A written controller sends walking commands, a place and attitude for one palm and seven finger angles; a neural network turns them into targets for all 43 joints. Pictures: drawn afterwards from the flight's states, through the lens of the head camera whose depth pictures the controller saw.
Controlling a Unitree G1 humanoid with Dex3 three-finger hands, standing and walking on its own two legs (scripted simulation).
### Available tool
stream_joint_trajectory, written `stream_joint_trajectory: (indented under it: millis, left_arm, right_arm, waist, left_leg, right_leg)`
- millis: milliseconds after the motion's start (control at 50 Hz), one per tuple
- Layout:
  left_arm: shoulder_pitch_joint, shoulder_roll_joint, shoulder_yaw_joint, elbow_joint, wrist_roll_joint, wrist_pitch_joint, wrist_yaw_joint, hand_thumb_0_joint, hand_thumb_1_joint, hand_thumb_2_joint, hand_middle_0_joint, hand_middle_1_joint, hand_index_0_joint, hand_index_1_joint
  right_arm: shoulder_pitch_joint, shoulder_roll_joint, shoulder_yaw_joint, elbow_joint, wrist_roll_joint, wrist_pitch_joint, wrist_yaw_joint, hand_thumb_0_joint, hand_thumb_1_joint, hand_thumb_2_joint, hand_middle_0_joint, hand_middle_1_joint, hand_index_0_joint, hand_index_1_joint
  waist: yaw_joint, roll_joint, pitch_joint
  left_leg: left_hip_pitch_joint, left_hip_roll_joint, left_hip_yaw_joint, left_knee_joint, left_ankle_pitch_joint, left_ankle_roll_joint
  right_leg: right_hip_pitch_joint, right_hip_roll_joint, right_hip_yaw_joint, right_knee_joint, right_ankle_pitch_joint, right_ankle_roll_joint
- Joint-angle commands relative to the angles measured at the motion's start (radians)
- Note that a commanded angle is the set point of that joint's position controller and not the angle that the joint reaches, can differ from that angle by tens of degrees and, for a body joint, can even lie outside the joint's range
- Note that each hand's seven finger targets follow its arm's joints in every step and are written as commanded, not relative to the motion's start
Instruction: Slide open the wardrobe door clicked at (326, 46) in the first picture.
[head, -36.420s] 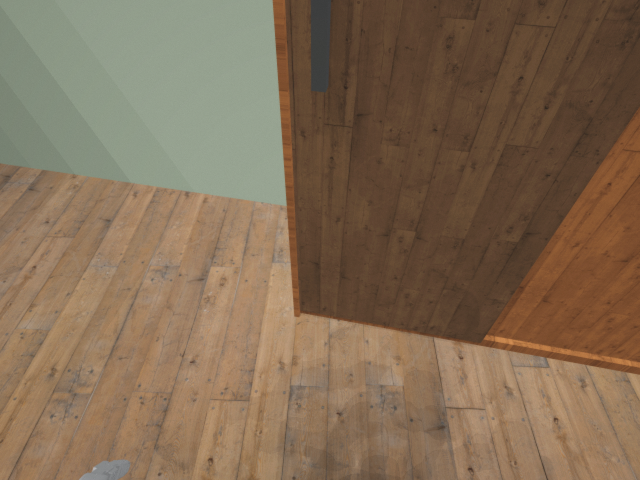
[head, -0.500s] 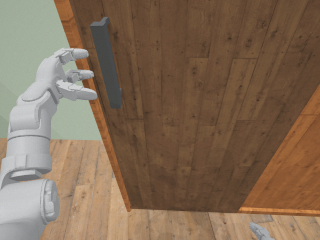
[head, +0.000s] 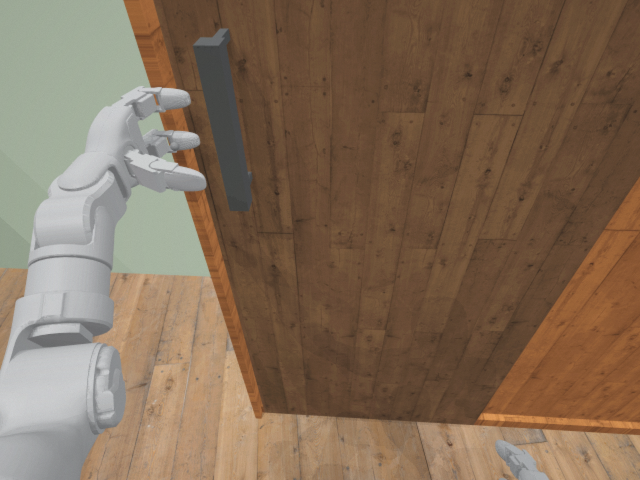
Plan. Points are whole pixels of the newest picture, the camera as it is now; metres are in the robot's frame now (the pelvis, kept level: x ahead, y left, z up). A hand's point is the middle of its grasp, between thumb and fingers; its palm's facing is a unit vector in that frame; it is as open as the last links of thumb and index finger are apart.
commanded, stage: feel for the door with the fingertips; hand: left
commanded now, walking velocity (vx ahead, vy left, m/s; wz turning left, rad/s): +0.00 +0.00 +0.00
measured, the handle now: (232, 126) +0.47 +0.14 +0.25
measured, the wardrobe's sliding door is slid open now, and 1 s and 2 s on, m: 0.01 0.01 0.01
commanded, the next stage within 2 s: slide the fingers in behind the handle in 1.00 s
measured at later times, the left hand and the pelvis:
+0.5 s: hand (205, 145) +0.41 +0.16 +0.25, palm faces -0.01 -1.00 +0.00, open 14.0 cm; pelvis +0.00 +0.00 +0.00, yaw +0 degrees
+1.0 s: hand (216, 135) +0.43 +0.15 +0.26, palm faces +0.01 -1.00 -0.01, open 13.9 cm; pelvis +0.00 -0.01 +0.00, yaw +0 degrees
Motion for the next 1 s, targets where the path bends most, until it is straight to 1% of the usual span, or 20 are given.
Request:
stream_joint_trajectory:
  millis: [0, 60, 140, 160, 220, 260, 320, 360, 400, 460, 520, 580, 620, 660, 720, 760, 800, 880, 940, 980]
  left_arm:
    - [-0.53, 0.25, 0.059, -0.272, -0.009, -0.075, 0.009, 0.0, -0.5, 0.3, -0.3, -1.2, -0.3, -1.2]
    - [-0.493, 0.247, 0.063, -0.273, -0.015, -0.063, 0.006, 0.0, -0.5, 0.3, -0.3, -1.2, -0.3, -1.2]
    - [-0.509, 0.142, -0.012, -0.287, -0.027, -0.033, 0.007, 0.0, -0.5, 0.3, -0.3, -1.2, -0.3, -1.2]
    - [-0.495, 0.175, 0.014, -0.273, -0.027, -0.029, 0.015, 0.0, -0.5, 0.3, -0.3, -1.2, -0.3, -1.2]
    - [-0.515, 0.129, -0.008, -0.295, -0.028, -0.014, 0.032, 0.0, -0.5, 0.3, -0.3, -1.2, -0.3, -1.2]
    - [-0.495, 0.163, 0.02, -0.27, -0.02, -0.009, 0.049, 0.0, -0.5, 0.3, -0.3, -1.2, -0.3, -1.2]
    - [-0.523, 0.117, -0.005, -0.269, -0.015, -0.008, 0.07, 0.0, -0.5, 0.3, -0.3, -1.2, -0.3, -1.2]
    - [-0.515, 0.145, 0.013, -0.289, -0.006, -0.015, 0.081, 0.0, -0.5, 0.3, -0.3, -1.2, -0.3, -1.2]
    - [-0.551, 0.091, -0.022, -0.33, -0.006, -0.025, 0.089, 0.0, -0.5, 0.3, -0.3, -1.2, -0.3, -1.2]
    - [-0.5, 0.148, 0.033, -0.28, -0.002, -0.01, 0.098, 0.0, -0.5, 0.3, -0.3, -1.2, -0.3, -1.2]
    - [-0.544, 0.103, -0.006, -0.302, 0.006, -0.008, 0.104, 0.0, -0.5, 0.3, -0.3, -1.2, -0.3, -1.2]
    - [-0.539, 0.138, 0.014, -0.292, 0.008, -0.006, 0.099, 0.0, -0.5, 0.3, -0.3, -1.2, -0.3, -1.2]
    - [-0.552, 0.086, -0.024, -0.293, 0.005, -0.009, 0.095, 0.0, -0.5, 0.3, -0.3, -1.2, -0.3, -1.2]
    - [-0.511, 0.11, -0.001, -0.281, 0.002, -0.007, 0.093, 0.0, -0.5, 0.3, -0.3, -1.2, -0.3, -1.2]
    - [-0.559, 0.081, -0.025, -0.277, -0.002, -0.009, 0.09, 0.0, -0.5, 0.3, -0.3, -1.2, -0.3, -1.2]
    - [-0.532, 0.141, 0.02, -0.24, 0.004, -0.007, 0.093, 0.0, -0.5, 0.3, -0.3, -1.2, -0.3, -1.2]
    - [-0.584, 0.089, -0.024, -0.22, 0.005, -0.014, 0.092, 0.0, -0.5, 0.3, -0.3, -1.2, -0.3, -1.2]
    - [-0.649, 0.097, -0.03, -0.228, 0.008, -0.041, 0.099, 0.0, -0.5, 0.3, -0.3, -1.2, -0.3, -1.2]
    - [-0.624, 0.143, 0.014, -0.152, 0.007, -0.048, 0.099, 0.0, -0.5, 0.3, -0.3, -1.2, -0.3, -1.2]
    - [-0.651, 0.14, 0.0, -0.147, 0.02, -0.065, 0.1, 0.0, -0.5, 0.3, -0.3, -1.2, -0.3, -1.2]
  right_arm:
    - [-0.113, -0.133, -0.048, -0.149, -0.003, -0.059, -0.008, 0.0, -0.9, -0.9, 0.2, 0.3, 0.2, 0.3]
    - [-0.106, -0.141, -0.052, -0.143, -0.006, -0.059, -0.006, 0.0, -0.9, -0.9, 0.2, 0.3, 0.2, 0.3]
    - [-0.122, -0.128, -0.046, -0.139, 0.001, -0.063, -0.004, 0.0, -0.9, -0.9, 0.2, 0.3, 0.2, 0.3]
    - [-0.115, -0.139, -0.051, -0.129, -0.002, -0.062, -0.005, 0.0, -0.9, -0.9, 0.2, 0.3, 0.2, 0.3]
    - [-0.134, -0.124, -0.044, -0.134, -0.003, -0.066, -0.002, 0.0, -0.9, -0.9, 0.2, 0.3, 0.2, 0.3]
    - [-0.126, -0.136, -0.047, -0.123, -0.008, -0.061, -0.002, 0.0, -0.9, -0.9, 0.2, 0.3, 0.2, 0.3]
    - [-0.138, -0.12, -0.042, -0.128, -0.009, -0.062, 0.0, 0.0, -0.9, -0.9, 0.2, 0.3, 0.2, 0.3]
    - [-0.138, -0.128, -0.046, -0.129, -0.014, -0.057, 0.001, 0.0, -0.9, -0.9, 0.2, 0.3, 0.2, 0.3]
    - [-0.148, -0.112, -0.041, -0.138, -0.014, -0.06, 0.003, 0.0, -0.9, -0.9, 0.2, 0.3, 0.2, 0.3]
    - [-0.143, -0.127, -0.044, -0.128, -0.018, -0.048, -0.001, 0.0, -0.9, -0.9, 0.2, 0.3, 0.2, 0.3]
    - [-0.149, -0.111, -0.039, -0.133, -0.018, -0.046, 0.002, 0.0, -0.9, -0.9, 0.2, 0.3, 0.2, 0.3]
    - [-0.145, -0.119, -0.042, -0.134, -0.017, -0.038, 0.0, 0.0, -0.9, -0.9, 0.2, 0.3, 0.2, 0.3]
    - [-0.145, -0.11, -0.042, -0.133, -0.015, -0.04, -0.001, 0.0, -0.9, -0.9, 0.2, 0.3, 0.2, 0.3]
    - [-0.144, -0.12, -0.047, -0.134, -0.017, -0.038, -0.001, 0.0, -0.9, -0.9, 0.2, 0.3, 0.2, 0.3]
    - [-0.137, -0.113, -0.046, -0.127, -0.015, -0.042, -0.002, 0.0, -0.9, -0.9, 0.2, 0.3, 0.2, 0.3]
    - [-0.129, -0.127, -0.05, -0.117, -0.019, -0.036, -0.004, 0.0, -0.9, -0.9, 0.2, 0.3, 0.2, 0.3]
    - [-0.124, -0.115, -0.048, -0.114, -0.016, -0.04, -0.004, 0.0, -0.9, -0.9, 0.2, 0.3, 0.2, 0.3]
    - [-0.113, -0.116, -0.05, -0.111, -0.019, -0.046, -0.002, 0.0, -0.9, -0.9, 0.2, 0.3, 0.2, 0.3]
    - [-0.093, -0.124, -0.053, -0.098, -0.022, -0.047, -0.004, 0.0, -0.9, -0.9, 0.2, 0.3, 0.2, 0.3]
    - [-0.089, -0.121, -0.053, -0.103, -0.022, -0.045, -0.002, 0.0, -0.9, -0.9, 0.2, 0.3, 0.2, 0.3]
  waist:
    - [0.005, 0.0, -0.275]
    - [0.008, 0.001, -0.279]
    - [-0.005, 0.001, -0.239]
    - [-0.001, -0.011, -0.243]
    - [0.002, -0.011, -0.24]
    - [0.009, -0.026, -0.235]
    - [0.003, -0.05, -0.228]
    - [0.014, -0.02, -0.254]
    - [0.005, -0.027, -0.273]
    - [0.017, -0.051, -0.251]
    - [0.007, -0.027, -0.256]
    - [0.008, -0.046, -0.258]
    - [-0.003, -0.05, -0.247]
    - [0.011, -0.03, -0.258]
    - [-0.004, -0.045, -0.251]
    - [0.006, -0.051, -0.253]
    - [-0.012, -0.061, -0.233]
    - [-0.015, -0.016, -0.26]
    - [-0.009, -0.08, -0.26]
    - [-0.013, -0.043, -0.255]
  left_leg:
    - [0.142, -0.021, -0.067, -0.022, 0.259, 0.04]
    - [0.153, -0.02, -0.067, -0.018, 0.281, 0.038]
    - [0.151, -0.02, -0.073, -0.021, 0.26, 0.036]
    - [0.157, -0.018, -0.074, -0.023, 0.26, 0.036]
    - [0.144, -0.021, -0.073, -0.028, 0.241, 0.036]
    - [0.143, -0.02, -0.072, -0.029, 0.244, 0.035]
    - [0.133, -0.019, -0.07, -0.033, 0.228, 0.036]
    - [0.154, -0.019, -0.07, -0.035, 0.249, 0.035]
    - [0.166, -0.019, -0.069, -0.031, 0.269, 0.035]
    - [0.158, -0.017, -0.067, -0.035, 0.274, 0.035]
    - [0.157, -0.019, -0.06, -0.033, 0.287, 0.034]
    - [0.154, -0.018, -0.057, -0.037, 0.293, 0.035]
    - [0.161, -0.02, -0.058, -0.032, 0.289, 0.036]
    - [0.17, -0.021, -0.057, -0.035, 0.294, 0.035]
    - [0.158, -0.023, -0.058, -0.03, 0.284, 0.038]
    - [0.156, -0.023, -0.058, -0.033, 0.286, 0.038]
    - [0.14, -0.024, -0.058, -0.032, 0.263, 0.039]
    - [0.155, -0.026, -0.06, -0.03, 0.266, 0.04]
    - [0.117, -0.029, -0.059, -0.032, 0.246, 0.041]
    - [0.123, -0.027, -0.055, -0.037, 0.249, 0.043]
  right_leg:
    - [0.034, -0.008, 0.064, -0.045, 0.284, 0.008]
    - [0.04, -0.005, 0.06, -0.043, 0.302, 0.006]
    - [-0.003, 0.001, 0.052, -0.049, 0.273, 0.006]
    - [0.006, -0.001, 0.053, -0.053, 0.264, 0.005]
    - [-0.002, 0.0, 0.053, -0.053, 0.241, 0.006]
    - [0.009, -0.002, 0.054, -0.054, 0.237, 0.006]
    - [0.0, -0.001, 0.054, -0.056, 0.225, 0.009]
    - [0.021, -0.004, 0.059, -0.053, 0.239, 0.007]
    - [0.025, -0.001, 0.055, -0.048, 0.261, 0.006]
    - [0.035, -0.002, 0.057, -0.051, 0.273, 0.009]
    - [0.036, -0.002, 0.055, -0.046, 0.297, 0.007]
    - [0.05, -0.007, 0.057, -0.052, 0.312, 0.012]
    - [0.035, -0.001, 0.055, -0.051, 0.313, 0.01]
    - [0.049, -0.004, 0.06, -0.054, 0.314, 0.01]
    - [0.033, -0.003, 0.059, -0.055, 0.318, 0.012]
    - [0.047, -0.006, 0.063, -0.056, 0.32, 0.013]
    - [0.024, -0.005, 0.062, -0.059, 0.3, 0.015]
    - [0.025, -0.008, 0.066, -0.061, 0.298, 0.013]
    - [0.039, -0.008, 0.07, -0.059, 0.307, 0.017]
    - [0.037, -0.011, 0.072, -0.063, 0.3, 0.018]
